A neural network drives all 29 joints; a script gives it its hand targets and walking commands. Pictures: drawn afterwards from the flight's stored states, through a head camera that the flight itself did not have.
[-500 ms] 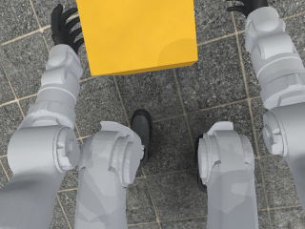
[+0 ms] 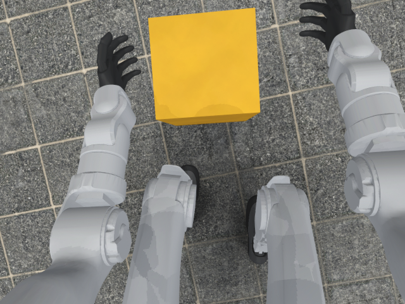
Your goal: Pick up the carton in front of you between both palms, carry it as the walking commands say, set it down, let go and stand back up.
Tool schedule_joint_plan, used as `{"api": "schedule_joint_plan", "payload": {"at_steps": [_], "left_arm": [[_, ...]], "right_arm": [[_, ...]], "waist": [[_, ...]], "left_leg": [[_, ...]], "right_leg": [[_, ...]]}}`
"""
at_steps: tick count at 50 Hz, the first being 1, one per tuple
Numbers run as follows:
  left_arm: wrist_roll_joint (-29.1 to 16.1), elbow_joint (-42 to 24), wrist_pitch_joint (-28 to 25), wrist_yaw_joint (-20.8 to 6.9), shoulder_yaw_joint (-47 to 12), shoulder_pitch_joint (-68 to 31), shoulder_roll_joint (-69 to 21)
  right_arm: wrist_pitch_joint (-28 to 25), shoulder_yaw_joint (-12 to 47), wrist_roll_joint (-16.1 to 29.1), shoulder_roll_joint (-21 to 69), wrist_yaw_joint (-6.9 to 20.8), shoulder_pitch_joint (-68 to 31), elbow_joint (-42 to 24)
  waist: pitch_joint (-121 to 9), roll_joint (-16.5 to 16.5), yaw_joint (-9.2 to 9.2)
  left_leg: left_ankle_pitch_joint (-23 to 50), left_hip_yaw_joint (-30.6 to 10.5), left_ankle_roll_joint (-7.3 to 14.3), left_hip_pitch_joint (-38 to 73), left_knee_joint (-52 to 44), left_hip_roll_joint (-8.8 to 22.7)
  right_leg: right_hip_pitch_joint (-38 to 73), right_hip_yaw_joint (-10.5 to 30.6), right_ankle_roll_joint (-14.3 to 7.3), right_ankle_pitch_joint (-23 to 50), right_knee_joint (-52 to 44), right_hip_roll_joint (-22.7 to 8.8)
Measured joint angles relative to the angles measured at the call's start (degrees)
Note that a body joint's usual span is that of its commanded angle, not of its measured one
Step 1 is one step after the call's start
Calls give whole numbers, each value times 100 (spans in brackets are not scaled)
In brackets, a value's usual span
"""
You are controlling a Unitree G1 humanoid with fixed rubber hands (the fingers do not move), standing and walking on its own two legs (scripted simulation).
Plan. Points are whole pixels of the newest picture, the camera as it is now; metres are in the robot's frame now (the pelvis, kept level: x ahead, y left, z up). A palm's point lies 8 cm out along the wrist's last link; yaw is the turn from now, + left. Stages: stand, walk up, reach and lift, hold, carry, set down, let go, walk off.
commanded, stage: set down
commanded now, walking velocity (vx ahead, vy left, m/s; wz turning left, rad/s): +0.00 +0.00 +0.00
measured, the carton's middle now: (206, 80) +0.52 +0.07 -0.33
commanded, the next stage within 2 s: let go in 0.60 s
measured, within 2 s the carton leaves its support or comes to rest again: neither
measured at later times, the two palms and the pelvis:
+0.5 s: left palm (47, 53) +0.46 +0.22 +0.02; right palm out of the picture +0.56 -0.16 +0.02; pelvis +0.02 +0.00 +0.12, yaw +0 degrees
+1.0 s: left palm out of the picture +0.38 +0.23 +0.15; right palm out of the picture +0.44 -0.20 +0.14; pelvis +0.07 +0.01 +0.25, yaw -2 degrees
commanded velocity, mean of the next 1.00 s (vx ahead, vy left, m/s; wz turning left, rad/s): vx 0.00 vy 0.00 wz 0.00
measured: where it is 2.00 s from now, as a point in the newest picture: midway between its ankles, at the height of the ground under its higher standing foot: (221, 224)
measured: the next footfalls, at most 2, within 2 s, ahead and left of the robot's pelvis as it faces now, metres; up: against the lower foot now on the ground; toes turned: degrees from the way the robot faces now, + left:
none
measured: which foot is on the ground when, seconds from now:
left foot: down 0.00-1.00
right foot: down 0.00-1.00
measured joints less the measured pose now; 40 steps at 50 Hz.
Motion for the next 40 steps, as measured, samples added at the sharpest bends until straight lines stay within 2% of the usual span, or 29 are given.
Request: {"api": "schedule_joint_plan", "payload": {"at_steps": [5, 16, 22, 25, 32, 36, 40], "left_arm": [[205, -171, 30, -20, 160, 82, -152], [228, -690, 278, -102, 226, 534, -176], [378, -677, 287, -163, 299, 741, -263], [329, -667, 241, -189, 253, 853, -271], [540, -677, 216, -274, 361, 1120, -418], [710, -749, 139, -369, 268, 1434, -431], [922, -812, -11, -600, 55, 2072, -403]], "right_arm": [[-34, -119, -171, -34, 122, 160, -64], [153, -324, -412, 0, 256, 495, -494], [203, -341, -459, 72, 374, 736, -553], [146, -441, -580, 158, 384, 813, -540], [99, -608, -793, 221, 397, 1060, -503], [60, -694, -859, 315, 397, 1291, -507], [-79, -833, -1012, 596, 216, 1985, -829]], "waist": [[-296, 8, 49], [-549, 71, 66], [-738, 32, 93], [-780, 42, 88], [-909, -1, 107], [-949, -18, 41], [-1008, 22, -69]], "left_leg": [[58, 2, 30, 225, -440, 12], [231, -24, 35, 1016, -1508, -10], [338, -32, 40, 1611, -2206, 27], [416, -29, 39, 1960, -2584, 23], [604, -48, 42, 2737, -3434, 61], [724, -60, 49, 3220, -3930, 76], [780, -83, 71, 3782, -4365, 105]], "right_leg": [[197, 28, 30, 125, -479, 2], [927, 55, 12, 392, -1582, -42], [1476, 84, 4, 587, -2319, -24], [1804, 103, -7, 689, -2696, -38], [2546, 125, -16, 954, -3590, -25], [3019, 134, -21, 1113, -4115, -24], [3604, 133, -8, 1235, -4641, -11]]}}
